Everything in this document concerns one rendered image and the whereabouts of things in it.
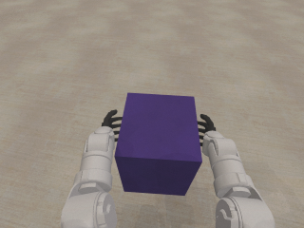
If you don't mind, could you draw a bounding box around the left robot hand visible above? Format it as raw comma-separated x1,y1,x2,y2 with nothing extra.
102,109,123,142

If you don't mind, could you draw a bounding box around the robot right upper arm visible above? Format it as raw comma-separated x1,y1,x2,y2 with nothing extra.
215,196,276,228

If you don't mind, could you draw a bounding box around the robot right forearm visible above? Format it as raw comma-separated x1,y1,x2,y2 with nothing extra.
202,130,276,228

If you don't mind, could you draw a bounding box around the robot left upper arm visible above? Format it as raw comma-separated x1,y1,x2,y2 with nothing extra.
61,191,118,228

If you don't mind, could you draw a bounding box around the right robot hand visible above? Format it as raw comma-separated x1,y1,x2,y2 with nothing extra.
198,114,217,146

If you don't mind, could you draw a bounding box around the carton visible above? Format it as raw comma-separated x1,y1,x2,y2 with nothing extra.
114,92,202,196

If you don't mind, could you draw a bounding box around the robot left forearm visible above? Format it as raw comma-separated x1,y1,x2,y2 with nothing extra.
60,126,115,228

